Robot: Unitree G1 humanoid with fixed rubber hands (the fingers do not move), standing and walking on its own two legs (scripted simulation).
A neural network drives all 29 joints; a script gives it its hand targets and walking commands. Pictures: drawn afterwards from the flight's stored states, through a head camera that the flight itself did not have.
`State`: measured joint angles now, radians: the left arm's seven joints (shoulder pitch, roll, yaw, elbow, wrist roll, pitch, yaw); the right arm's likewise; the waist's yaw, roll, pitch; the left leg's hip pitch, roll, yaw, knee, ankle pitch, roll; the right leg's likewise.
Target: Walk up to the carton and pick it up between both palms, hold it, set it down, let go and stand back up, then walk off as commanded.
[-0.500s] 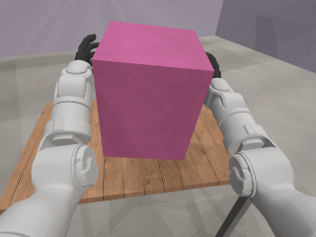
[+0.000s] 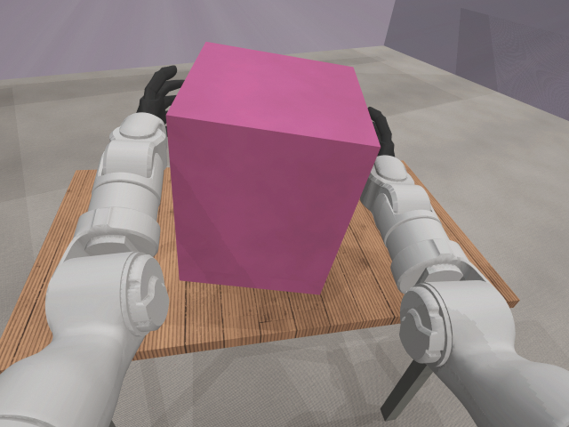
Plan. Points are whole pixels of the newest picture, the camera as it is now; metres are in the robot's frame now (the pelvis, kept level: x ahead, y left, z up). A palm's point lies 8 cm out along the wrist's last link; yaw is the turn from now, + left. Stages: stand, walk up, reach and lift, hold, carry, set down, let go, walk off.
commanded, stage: set down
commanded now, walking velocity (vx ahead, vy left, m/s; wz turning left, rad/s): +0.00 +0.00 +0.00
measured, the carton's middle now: (265, 174) +0.43 +0.00 +0.17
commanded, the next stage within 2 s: none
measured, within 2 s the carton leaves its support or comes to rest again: rests again in 1.92 s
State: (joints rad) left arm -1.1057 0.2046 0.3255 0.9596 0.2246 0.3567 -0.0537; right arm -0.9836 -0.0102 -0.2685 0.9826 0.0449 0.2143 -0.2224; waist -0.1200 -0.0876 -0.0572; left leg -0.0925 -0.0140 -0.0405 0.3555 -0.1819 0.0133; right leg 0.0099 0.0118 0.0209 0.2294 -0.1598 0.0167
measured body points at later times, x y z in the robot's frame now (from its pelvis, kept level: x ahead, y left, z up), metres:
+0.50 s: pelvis +0.01 +0.00 +0.00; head -0.02 +0.06 +0.45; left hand +0.47 +0.15 +0.22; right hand +0.41 -0.16 +0.18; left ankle +0.01 +0.10 -0.75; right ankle -0.02 -0.13 -0.75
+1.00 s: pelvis +0.01 +0.01 +0.00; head +0.00 +0.06 +0.45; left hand +0.48 +0.15 +0.20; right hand +0.41 -0.15 +0.15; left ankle +0.01 +0.10 -0.75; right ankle -0.02 -0.13 -0.75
